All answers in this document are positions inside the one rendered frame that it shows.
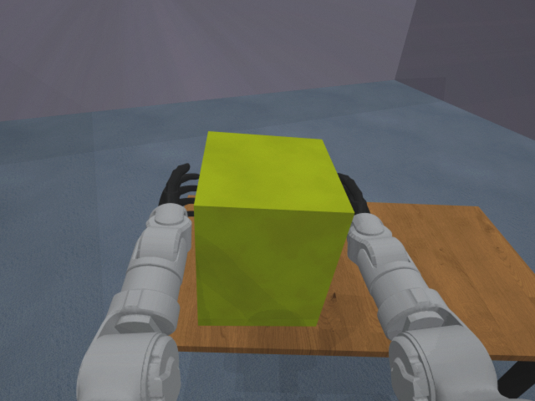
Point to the right robot upper arm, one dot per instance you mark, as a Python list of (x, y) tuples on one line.
[(442, 364)]

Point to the robot left hand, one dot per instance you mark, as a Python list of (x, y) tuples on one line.
[(173, 191)]

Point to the left robot upper arm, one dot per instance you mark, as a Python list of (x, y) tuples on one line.
[(131, 367)]

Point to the robot right hand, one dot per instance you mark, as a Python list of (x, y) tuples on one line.
[(354, 194)]

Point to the robot right forearm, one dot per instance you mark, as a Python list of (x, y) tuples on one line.
[(403, 299)]

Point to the table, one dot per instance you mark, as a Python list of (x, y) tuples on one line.
[(458, 252)]

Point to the robot left forearm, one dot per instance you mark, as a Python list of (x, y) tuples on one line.
[(148, 298)]

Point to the carton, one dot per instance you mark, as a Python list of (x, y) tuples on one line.
[(271, 218)]

